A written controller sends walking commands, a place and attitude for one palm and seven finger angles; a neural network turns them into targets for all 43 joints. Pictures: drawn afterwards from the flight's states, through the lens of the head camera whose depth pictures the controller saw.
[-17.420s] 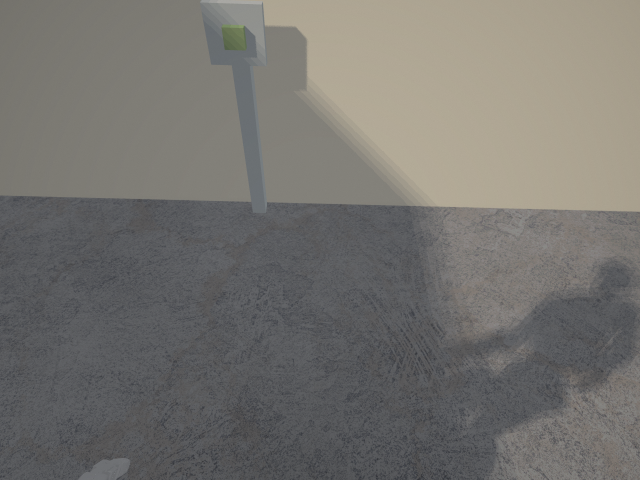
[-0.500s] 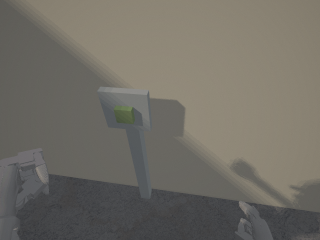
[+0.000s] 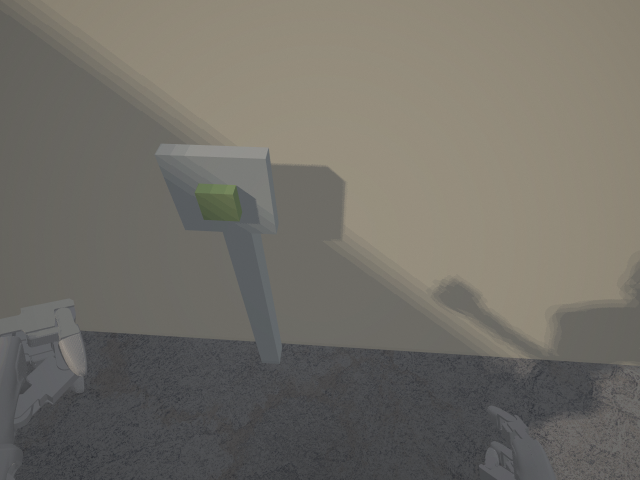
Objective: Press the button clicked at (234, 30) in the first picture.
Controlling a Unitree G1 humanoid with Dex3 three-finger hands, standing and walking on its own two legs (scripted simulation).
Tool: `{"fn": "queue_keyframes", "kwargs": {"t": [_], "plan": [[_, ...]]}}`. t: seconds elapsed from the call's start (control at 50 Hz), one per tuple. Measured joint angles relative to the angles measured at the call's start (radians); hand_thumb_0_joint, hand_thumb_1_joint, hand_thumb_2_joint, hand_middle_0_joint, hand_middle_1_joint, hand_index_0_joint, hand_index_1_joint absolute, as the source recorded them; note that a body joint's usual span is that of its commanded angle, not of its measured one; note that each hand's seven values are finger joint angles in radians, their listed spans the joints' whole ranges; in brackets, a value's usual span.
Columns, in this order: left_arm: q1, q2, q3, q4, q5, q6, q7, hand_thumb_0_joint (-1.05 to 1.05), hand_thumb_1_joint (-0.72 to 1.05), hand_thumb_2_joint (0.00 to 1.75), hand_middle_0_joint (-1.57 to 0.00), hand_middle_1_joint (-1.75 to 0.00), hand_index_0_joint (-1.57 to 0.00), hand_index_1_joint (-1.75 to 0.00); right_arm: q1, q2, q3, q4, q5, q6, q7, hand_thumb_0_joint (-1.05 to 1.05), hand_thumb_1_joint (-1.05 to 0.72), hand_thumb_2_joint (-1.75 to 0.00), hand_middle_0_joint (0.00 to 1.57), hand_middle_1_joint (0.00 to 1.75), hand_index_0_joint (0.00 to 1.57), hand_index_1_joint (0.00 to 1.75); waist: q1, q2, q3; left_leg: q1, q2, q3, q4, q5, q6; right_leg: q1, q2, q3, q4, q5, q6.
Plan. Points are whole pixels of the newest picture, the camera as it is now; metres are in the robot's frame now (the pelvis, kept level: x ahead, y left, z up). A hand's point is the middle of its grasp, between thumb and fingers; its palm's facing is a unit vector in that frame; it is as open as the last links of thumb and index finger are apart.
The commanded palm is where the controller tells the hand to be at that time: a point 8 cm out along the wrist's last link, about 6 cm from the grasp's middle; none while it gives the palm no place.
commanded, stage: step back with the hand held close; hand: left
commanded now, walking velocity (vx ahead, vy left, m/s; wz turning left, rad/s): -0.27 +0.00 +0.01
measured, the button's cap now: (220, 201) +0.55 +0.20 +0.01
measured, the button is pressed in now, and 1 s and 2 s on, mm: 0 0 0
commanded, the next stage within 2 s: stop stepping back and stand still in 0.96 s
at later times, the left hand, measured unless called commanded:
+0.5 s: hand (17, 431) +0.14 +0.25 +0.15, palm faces +0.37 -0.84 -0.40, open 3.1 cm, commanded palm +0.07 +0.29 +0.18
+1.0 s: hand out of the picture +0.05 +0.18 +0.16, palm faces +0.09 -0.81 -0.58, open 3.1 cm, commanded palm -0.02 +0.25 +0.18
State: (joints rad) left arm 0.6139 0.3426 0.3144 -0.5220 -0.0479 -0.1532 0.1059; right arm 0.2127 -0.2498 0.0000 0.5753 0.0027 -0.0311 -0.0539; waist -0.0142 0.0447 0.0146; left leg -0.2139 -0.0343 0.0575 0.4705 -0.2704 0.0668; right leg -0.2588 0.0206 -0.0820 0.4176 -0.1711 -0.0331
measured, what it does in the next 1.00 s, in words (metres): walks backwards: right foot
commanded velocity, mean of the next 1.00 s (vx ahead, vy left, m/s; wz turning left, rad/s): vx -0.34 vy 0.00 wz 0.02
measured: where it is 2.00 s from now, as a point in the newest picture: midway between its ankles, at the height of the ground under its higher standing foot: outside the picture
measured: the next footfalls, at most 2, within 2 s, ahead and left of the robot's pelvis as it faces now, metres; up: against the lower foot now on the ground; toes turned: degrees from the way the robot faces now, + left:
right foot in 0.98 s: -0.23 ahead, -0.11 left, +0.00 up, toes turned -4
left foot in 1.40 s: -0.29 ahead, +0.11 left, +0.00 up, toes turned +4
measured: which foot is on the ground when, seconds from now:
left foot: down 0.00-1.00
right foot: down 0.00-0.54, up 0.56-0.96, down 0.98-1.00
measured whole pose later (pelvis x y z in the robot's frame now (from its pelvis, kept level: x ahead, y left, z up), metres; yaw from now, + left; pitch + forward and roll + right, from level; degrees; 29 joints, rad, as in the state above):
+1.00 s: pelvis -0.17 -0.03 -0.01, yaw -4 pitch +5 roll -2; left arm 0.69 0.56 0.45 -0.78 -0.09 -0.22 0.08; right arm 0.05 -0.17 0.03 0.53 -0.03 -0.10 0.01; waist -0.01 -0.02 0.08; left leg -0.54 0.05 0.08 0.39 0.05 0.04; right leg -0.19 0.08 -0.04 0.48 -0.39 -0.02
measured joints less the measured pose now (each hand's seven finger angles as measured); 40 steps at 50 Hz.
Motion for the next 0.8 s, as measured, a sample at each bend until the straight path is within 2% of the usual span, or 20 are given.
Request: {"fn": "queue_keyframes", "kwargs": {"t": [0.1,0.16,0.24,0.4,0.48,0.52,0.58,0.62,0.66,0.74,0.8], "plan": [[0.034,0.057,0.039,-0.061,-0.003,-0.007,0.005,0.02,0.89,0.90,-1.30,-1.50,-1.31,-1.50,0.004,0.005,-0.016,-0.015,0.004,0.024,-0.010,0.01,-0.91,-0.89,0.20,0.30,0.20,0.30,-0.004,-0.022,-0.002,-0.031,-0.014,0.005,0.033,-0.007,0.008,-0.041,-0.017,0.004,0.058,-0.020,0.008],[0.030,0.071,0.067,-0.070,-0.004,-0.013,0.010,0.01,0.89,0.90,-1.30,-1.50,-1.31,-1.50,-0.006,0.011,-0.017,-0.022,0.005,0.029,-0.012,0.01,-0.91,-0.89,0.20,0.30,0.20,0.30,0.001,-0.029,-0.007,-0.044,-0.019,0.011,0.050,-0.008,0.013,-0.059,-0.023,0.009,0.082,-0.022,0.012],[0.014,0.058,0.075,-0.061,0.002,-0.015,0.014,0.01,0.89,0.90,-1.30,-1.50,-1.31,-1.50,-0.021,0.020,-0.010,-0.037,0.003,0.023,-0.013,0.01,-0.91,-0.89,0.20,0.30,0.20,0.30,0.012,-0.035,-0.013,-0.062,-0.024,0.023,0.069,-0.004,0.021,-0.085,-0.029,0.020,0.111,-0.019,0.016],[-0.015,0.008,0.043,-0.059,0.034,-0.018,0.020,0.01,0.89,0.90,-1.30,-1.50,-1.31,-1.50,-0.017,0.028,0.011,-0.063,-0.003,0.005,-0.009,0.01,-0.91,-0.89,0.20,0.30,0.20,0.30,0.022,-0.044,-0.013,-0.134,-0.012,0.020,0.153,-0.021,0.026,-0.134,-0.022,0.011,0.148,-0.007,0.012],[-0.025,0.013,0.036,-0.091,0.034,-0.036,0.031,0.01,0.89,0.90,-1.30,-1.50,-1.31,-1.50,0.000,0.026,0.015,-0.054,-0.007,0.001,-0.005,0.01,-0.90,-0.89,0.21,0.30,0.20,0.30,0.016,-0.062,-0.010,-0.177,-0.006,0.003,0.193,-0.055,0.018,-0.151,-0.017,-0.003,0.137,0.012,0.007],[-0.024,0.024,0.040,-0.114,0.032,-0.049,0.038,0.01,0.89,0.90,-1.30,-1.50,-1.31,-1.50,0.008,0.024,0.018,-0.046,-0.010,-0.002,-0.006,0.01,-0.90,-0.89,0.21,0.30,0.20,0.30,0.008,-0.072,-0.005,-0.184,-0.003,0.001,0.186,-0.006,0.022,-0.158,-0.015,-0.007,0.138,0.016,0.010],[-0.023,0.048,0.057,-0.126,0.044,-0.066,0.040,0.01,0.89,0.90,-1.30,-1.50,-1.31,-1.50,0.025,0.028,0.015,-0.032,-0.016,-0.014,-0.012,0.01,-0.90,-0.89,0.21,0.30,0.20,0.30,-0.009,-0.076,-0.001,-0.183,-0.007,-0.008,0.178,0.010,0.035,-0.164,0.007,0.035,0.217,-0.046,0.027],[-0.022,0.062,0.070,-0.121,0.051,-0.071,0.037,0.01,0.88,0.90,-1.30,-1.50,-1.31,-1.50,0.047,0.035,0.008,-0.021,-0.022,-0.022,-0.014,0.01,-0.90,-0.89,0.20,0.30,0.20,0.30,-0.019,-0.065,-0.020,-0.186,-0.008,-0.027,0.160,0.016,0.038,-0.142,0.028,0.067,0.311,-0.100,0.031],[-0.015,0.071,0.090,-0.120,0.049,-0.080,0.037,0.01,0.88,0.90,-1.30,-1.50,-1.31,-1.50,0.061,0.045,0.005,-0.009,-0.028,-0.030,-0.012,0.01,-0.90,-0.89,0.20,0.30,0.20,0.30,-0.018,-0.055,-0.046,-0.197,-0.002,-0.040,0.132,0.035,0.036,-0.092,0.043,0.086,0.343,-0.153,0.031],[0.007,0.075,0.122,-0.119,0.022,-0.105,0.036,0.01,0.89,0.90,-1.30,-1.50,-1.31,-1.50,0.036,0.069,0.013,0.015,-0.035,-0.056,0.001,0.01,-0.90,-0.89,0.20,0.30,0.20,0.30,0.006,-0.070,-0.070,-0.237,0.015,-0.020,0.067,0.084,0.027,0.030,0.031,0.102,0.235,-0.210,0.029],[-0.013,0.072,0.098,-0.111,0.013,-0.106,0.022,0.01,0.89,0.90,-1.30,-1.50,-1.31,-1.50,-0.029,0.081,0.020,0.028,-0.042,-0.078,0.021,0.01,-0.90,-0.89,0.21,0.30,0.20,0.30,0.020,-0.084,-0.037,-0.263,0.029,0.001,0.003,0.146,0.016,0.077,0.026,0.104,0.169,-0.230,0.031]]}}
